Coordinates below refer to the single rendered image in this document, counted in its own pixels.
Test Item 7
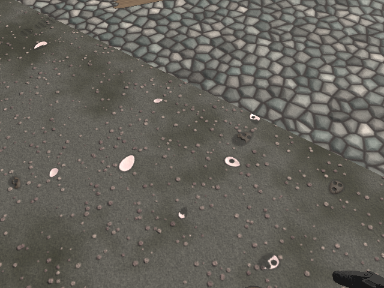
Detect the robot right hand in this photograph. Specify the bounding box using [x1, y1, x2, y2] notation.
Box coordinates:
[332, 271, 384, 288]

